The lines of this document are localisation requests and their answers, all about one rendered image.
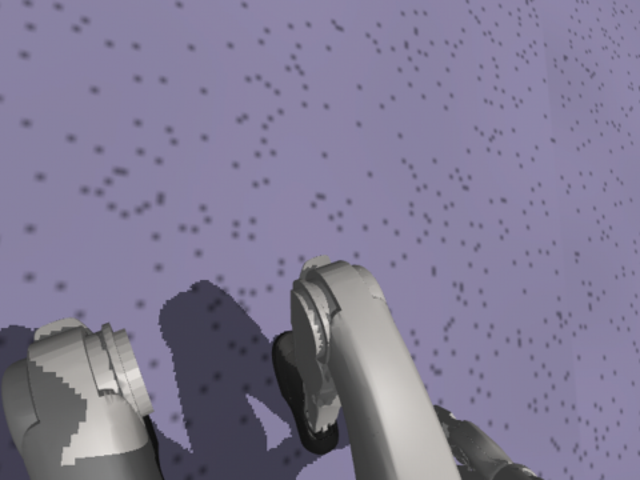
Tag right robot hand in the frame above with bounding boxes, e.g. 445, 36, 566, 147
433, 405, 514, 480

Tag right robot arm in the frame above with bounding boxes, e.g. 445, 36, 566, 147
493, 464, 544, 480

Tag left robot foot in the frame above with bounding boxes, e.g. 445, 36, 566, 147
143, 415, 164, 480

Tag right robot foot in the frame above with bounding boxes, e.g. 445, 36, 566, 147
272, 331, 339, 455

